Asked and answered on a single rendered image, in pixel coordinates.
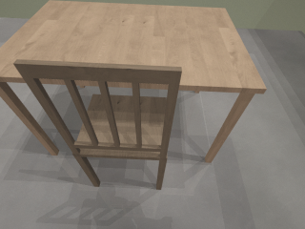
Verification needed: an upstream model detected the table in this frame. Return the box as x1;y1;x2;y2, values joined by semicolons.
0;0;267;163

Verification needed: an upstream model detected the chair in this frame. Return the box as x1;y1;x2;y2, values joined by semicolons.
13;59;182;190

